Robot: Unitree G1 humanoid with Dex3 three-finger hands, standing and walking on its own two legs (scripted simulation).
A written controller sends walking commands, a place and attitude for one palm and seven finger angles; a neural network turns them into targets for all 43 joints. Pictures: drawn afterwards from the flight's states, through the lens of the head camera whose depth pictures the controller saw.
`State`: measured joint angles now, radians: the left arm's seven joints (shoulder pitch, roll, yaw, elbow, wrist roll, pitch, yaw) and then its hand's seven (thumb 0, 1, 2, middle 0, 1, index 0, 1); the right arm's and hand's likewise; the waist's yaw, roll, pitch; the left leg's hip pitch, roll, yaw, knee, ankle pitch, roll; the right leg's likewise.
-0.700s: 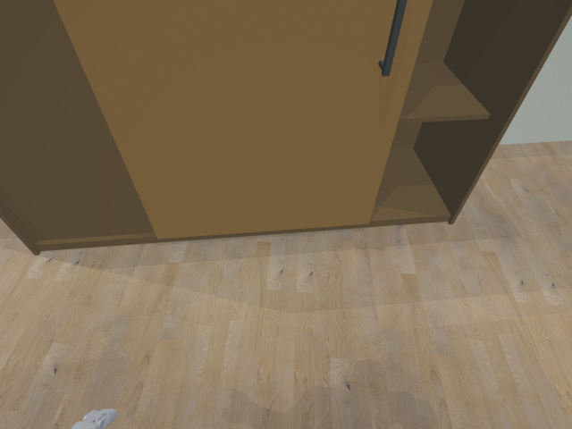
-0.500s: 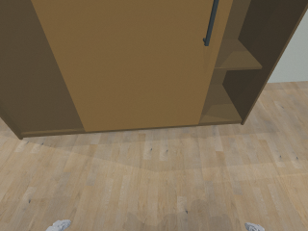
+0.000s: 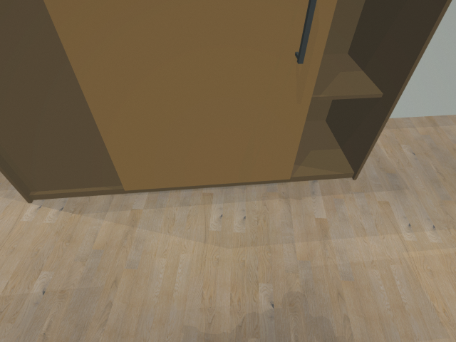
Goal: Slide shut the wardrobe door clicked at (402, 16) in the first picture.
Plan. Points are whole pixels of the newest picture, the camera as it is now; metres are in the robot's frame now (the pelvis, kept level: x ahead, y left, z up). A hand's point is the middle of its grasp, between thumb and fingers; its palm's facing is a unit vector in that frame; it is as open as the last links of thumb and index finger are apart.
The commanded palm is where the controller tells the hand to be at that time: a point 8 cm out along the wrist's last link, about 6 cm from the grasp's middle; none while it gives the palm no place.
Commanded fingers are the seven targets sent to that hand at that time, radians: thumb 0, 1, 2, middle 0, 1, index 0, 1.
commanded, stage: stand and wait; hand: left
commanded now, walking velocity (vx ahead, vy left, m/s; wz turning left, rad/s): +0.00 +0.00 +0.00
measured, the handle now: (307, 13) +1.06 -0.20 +0.17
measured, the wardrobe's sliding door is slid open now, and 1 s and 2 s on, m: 0.40 0.40 0.40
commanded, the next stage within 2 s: look at it before walking up in 0.12 s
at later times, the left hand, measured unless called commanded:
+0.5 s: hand out of the picture +0.07 +0.25 -0.15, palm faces -0.03 -0.94 -0.33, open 7.4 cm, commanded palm none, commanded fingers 0.00 0.90 0.90 -0.20 -0.30 -0.20 -0.30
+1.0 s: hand out of the picture +0.07 +0.26 -0.16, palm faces -0.05 -0.94 -0.34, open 7.4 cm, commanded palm none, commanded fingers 0.00 0.90 0.90 -0.20 -0.30 -0.20 -0.30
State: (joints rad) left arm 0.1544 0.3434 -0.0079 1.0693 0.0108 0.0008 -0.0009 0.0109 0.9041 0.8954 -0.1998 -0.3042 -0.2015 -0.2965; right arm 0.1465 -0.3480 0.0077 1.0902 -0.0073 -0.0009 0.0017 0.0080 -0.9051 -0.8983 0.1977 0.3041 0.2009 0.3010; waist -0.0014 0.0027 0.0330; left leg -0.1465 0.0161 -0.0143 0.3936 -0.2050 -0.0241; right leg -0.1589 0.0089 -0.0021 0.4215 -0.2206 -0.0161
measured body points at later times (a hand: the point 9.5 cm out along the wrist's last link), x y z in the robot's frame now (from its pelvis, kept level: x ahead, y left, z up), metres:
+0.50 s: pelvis -0.01 +0.01 +0.00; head -0.01 +0.01 +0.45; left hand +0.07 +0.30 -0.13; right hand +0.06 -0.29 -0.13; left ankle +0.01 +0.14 -0.74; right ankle +0.01 -0.11 -0.74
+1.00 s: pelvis +0.00 +0.01 +0.00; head +0.01 +0.01 +0.45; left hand +0.07 +0.30 -0.14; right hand +0.08 -0.28 -0.13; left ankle +0.01 +0.14 -0.74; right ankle +0.01 -0.11 -0.74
